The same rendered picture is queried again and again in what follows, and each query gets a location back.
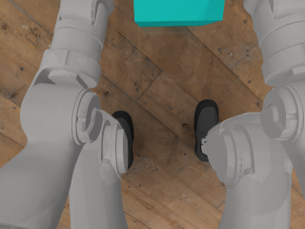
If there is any robot right upper arm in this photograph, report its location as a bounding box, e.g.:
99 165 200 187
259 81 305 200

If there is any robot left forearm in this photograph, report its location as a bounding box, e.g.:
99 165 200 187
20 0 114 129

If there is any left robot thigh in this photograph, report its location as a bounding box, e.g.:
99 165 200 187
69 119 129 229

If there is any left robot shin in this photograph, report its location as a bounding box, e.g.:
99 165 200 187
100 110 123 130

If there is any carton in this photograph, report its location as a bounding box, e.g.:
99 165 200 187
133 0 225 27

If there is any robot right forearm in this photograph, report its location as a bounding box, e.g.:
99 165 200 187
243 0 305 87

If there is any robot left upper arm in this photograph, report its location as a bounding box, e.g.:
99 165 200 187
0 83 103 229

